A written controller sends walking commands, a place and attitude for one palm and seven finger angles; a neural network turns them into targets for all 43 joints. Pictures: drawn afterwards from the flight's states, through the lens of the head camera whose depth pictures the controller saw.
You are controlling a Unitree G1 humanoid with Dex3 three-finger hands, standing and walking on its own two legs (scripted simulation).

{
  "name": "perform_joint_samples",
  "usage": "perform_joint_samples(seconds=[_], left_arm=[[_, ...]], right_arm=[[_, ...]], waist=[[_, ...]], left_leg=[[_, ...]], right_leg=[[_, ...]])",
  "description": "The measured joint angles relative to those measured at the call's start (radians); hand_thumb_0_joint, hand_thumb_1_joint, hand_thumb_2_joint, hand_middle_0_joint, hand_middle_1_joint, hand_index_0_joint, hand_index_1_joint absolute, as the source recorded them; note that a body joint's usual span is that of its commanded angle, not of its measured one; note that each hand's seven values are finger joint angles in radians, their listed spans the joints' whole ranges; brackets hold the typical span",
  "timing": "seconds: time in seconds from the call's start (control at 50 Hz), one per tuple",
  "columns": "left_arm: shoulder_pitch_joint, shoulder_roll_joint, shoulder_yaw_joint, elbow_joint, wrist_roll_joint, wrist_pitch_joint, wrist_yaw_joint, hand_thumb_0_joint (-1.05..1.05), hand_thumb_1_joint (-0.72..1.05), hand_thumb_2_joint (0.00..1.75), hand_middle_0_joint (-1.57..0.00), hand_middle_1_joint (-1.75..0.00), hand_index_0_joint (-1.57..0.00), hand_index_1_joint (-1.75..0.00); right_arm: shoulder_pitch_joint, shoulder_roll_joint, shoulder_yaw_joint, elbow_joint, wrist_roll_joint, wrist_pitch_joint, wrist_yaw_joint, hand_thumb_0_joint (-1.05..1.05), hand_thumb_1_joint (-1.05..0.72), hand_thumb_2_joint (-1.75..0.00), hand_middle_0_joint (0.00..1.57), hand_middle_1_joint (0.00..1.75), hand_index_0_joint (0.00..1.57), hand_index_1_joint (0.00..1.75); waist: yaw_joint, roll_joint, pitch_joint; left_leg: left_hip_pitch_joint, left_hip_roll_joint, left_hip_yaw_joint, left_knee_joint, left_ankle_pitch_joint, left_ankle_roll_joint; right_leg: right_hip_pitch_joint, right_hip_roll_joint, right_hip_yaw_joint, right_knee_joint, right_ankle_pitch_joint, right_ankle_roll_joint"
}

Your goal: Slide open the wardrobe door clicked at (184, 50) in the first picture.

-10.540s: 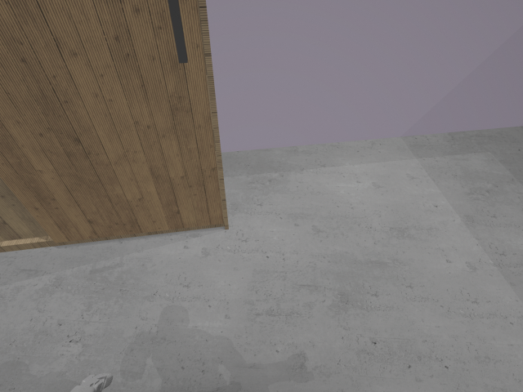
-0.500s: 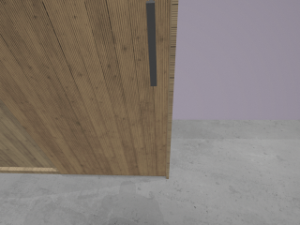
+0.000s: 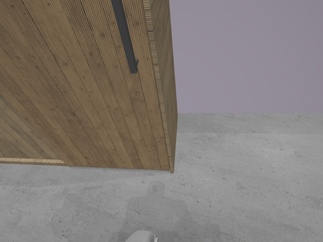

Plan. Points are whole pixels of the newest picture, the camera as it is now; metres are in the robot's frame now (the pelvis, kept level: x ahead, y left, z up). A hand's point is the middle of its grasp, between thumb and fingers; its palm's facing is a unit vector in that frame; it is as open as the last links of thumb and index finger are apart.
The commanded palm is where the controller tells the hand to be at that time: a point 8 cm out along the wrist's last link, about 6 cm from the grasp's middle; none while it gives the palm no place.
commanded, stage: come to a stop and stand still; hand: right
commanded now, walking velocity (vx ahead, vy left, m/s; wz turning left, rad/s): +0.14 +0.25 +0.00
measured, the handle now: (126, 31) +0.65 +0.13 +0.23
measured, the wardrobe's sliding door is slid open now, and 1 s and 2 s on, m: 0.00 0.00 0.00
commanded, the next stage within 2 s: look again from close up in 1.46 s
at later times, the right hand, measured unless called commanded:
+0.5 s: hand out of the picture +0.10 -0.10 -0.13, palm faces -0.04 +0.98 -0.19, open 7.3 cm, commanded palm none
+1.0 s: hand out of the picture -0.01 -0.18 -0.15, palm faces +0.10 +0.97 -0.24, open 7.4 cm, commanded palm none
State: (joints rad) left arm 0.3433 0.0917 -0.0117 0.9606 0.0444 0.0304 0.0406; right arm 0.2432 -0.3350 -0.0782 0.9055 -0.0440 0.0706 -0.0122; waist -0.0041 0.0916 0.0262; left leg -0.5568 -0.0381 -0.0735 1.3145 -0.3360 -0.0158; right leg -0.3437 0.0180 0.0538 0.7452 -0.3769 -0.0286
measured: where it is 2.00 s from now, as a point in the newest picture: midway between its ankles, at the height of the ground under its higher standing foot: outside the picture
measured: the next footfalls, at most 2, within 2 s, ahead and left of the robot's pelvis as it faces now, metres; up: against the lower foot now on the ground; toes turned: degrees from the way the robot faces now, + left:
left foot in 0.40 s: +0.02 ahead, +0.13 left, +0.00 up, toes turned +2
right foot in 0.84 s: +0.03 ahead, -0.08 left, +0.00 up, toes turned -5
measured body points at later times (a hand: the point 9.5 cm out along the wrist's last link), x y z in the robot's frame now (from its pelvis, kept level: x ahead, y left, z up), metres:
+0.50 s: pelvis +0.00 +0.07 +0.02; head +0.02 +0.09 +0.47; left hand -0.08 +0.30 -0.14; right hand +0.10 -0.15 -0.12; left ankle +0.01 +0.19 -0.72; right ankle +0.01 -0.08 -0.70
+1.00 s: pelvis -0.01 +0.02 +0.02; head +0.02 +0.01 +0.47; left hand +0.10 +0.25 -0.12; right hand -0.02 -0.23 -0.13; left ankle -0.02 +0.15 -0.69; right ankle -0.01 -0.08 -0.72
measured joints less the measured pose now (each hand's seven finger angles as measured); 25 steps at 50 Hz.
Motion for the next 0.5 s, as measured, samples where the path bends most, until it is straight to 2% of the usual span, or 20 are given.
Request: perform_joint_samples(seconds=[0.06, 0.12, 0.2, 0.26, 0.34, 0.4, 0.42, 0.46, 0.5], left_arm=[[0.037, -0.013, 0.006, 0.019, -0.009, -0.018, 0.011, 0.02, 0.92, 0.90, -0.20, -0.30, -0.20, -0.30], [0.072, -0.001, 0.018, 0.030, -0.014, -0.041, 0.018, 0.01, 0.92, 0.90, -0.20, -0.30, -0.21, -0.30], [0.111, 0.021, 0.028, 0.052, -0.014, -0.052, 0.019, 0.01, 0.91, 0.90, -0.20, -0.30, -0.20, -0.30], [0.133, 0.038, 0.035, 0.069, -0.013, -0.044, 0.013, 0.01, 0.91, 0.90, -0.20, -0.30, -0.20, -0.30], [0.140, 0.060, 0.046, 0.087, -0.011, -0.028, 0.000, 0.01, 0.91, 0.90, -0.20, -0.30, -0.20, -0.30], [0.144, 0.067, 0.053, 0.098, -0.018, -0.020, -0.009, 0.01, 0.90, 0.90, -0.20, -0.30, -0.20, -0.30], [0.133, 0.071, 0.054, 0.107, -0.023, -0.016, -0.010, 0.01, 0.90, 0.90, -0.20, -0.30, -0.20, -0.30], [0.099, 0.092, 0.061, 0.117, -0.026, -0.001, -0.013, 0.01, 0.91, 0.90, -0.20, -0.30, -0.20, -0.30], [0.074, 0.104, 0.067, 0.110, -0.027, 0.008, -0.018, 0.01, 0.91, 0.90, -0.20, -0.30, -0.20, -0.30]], right_arm=[[-0.006, 0.012, 0.009, -0.005, 0.001, 0.001, 0.014, 0.01, -0.91, -0.90, 0.20, 0.30, 0.20, 0.30], [-0.013, 0.035, 0.020, -0.004, 0.003, 0.004, 0.025, 0.01, -0.91, -0.90, 0.20, 0.30, 0.20, 0.30], [-0.039, 0.062, 0.031, -0.002, 0.009, 0.006, 0.030, 0.01, -0.91, -0.90, 0.20, 0.30, 0.20, 0.30], [-0.064, 0.088, 0.041, 0.002, 0.017, 0.004, 0.032, 0.01, -0.91, -0.90, 0.20, 0.30, 0.20, 0.30], [-0.094, 0.128, 0.057, 0.007, 0.031, -0.008, 0.038, 0.01, -0.91, -0.90, 0.20, 0.30, 0.20, 0.30], [-0.091, 0.146, 0.065, 0.001, 0.037, -0.038, 0.036, 0.01, -0.91, -0.90, 0.20, 0.30, 0.20, 0.30], [-0.090, 0.155, 0.065, 0.010, 0.035, -0.053, 0.026, 0.01, -0.91, -0.90, 0.20, 0.30, 0.20, 0.30], [-0.082, 0.187, 0.075, 0.033, 0.032, -0.062, 0.015, 0.01, -0.91, -0.90, 0.20, 0.30, 0.20, 0.30], [-0.066, 0.204, 0.067, 0.035, 0.037, -0.070, 0.003, -0.01, -0.92, -0.90, 0.21, 0.30, 0.20, 0.30]], waist=[[0.021, -0.021, -0.012], [0.051, -0.052, -0.009], [0.078, -0.063, 0.007], [0.088, -0.062, 0.018], [0.101, -0.075, 0.032], [0.088, -0.065, 0.025], [0.077, -0.067, 0.027], [0.078, -0.110, 0.030], [0.071, -0.131, 0.016]], left_leg=[[0.016, -0.013, 0.002, -0.050, 0.076, -0.009], [0.034, -0.006, -0.009, -0.118, 0.093, -0.020], [0.055, 0.029, -0.007, -0.233, 0.074, -0.037], [0.082, 0.060, 0.018, -0.355, 0.053, -0.044], [0.171, 0.075, 0.069, -0.593, 0.013, -0.034], [0.296, 0.079, 0.083, -0.835, 0.092, -0.020], [0.301, 0.078, 0.077, -0.851, 0.141, -0.012], [0.302, 0.060, 0.092, -0.820, 0.116, 0.003], [0.316, 0.062, 0.101, -0.835, 0.099, 0.011]], right_leg=[[0.054, -0.020, -0.001, -0.166, 0.089, 0.003], [0.097, -0.040, 0.004, -0.292, 0.157, 0.004], [0.130, -0.057, 0.008, -0.381, 0.207, 0.013], [0.139, -0.062, 0.007, -0.400, 0.217, 0.024], [0.124, -0.063, 0.014, -0.372, 0.205, 0.045], [0.087, -0.044, 0.008, -0.282, 0.156, 0.069], [0.067, -0.043, 0.002, -0.224, 0.103, 0.070], [0.034, -0.054, 0.008, -0.125, -0.012, 0.056], [-0.001, -0.046, -0.007, -0.038, -0.040, 0.052]])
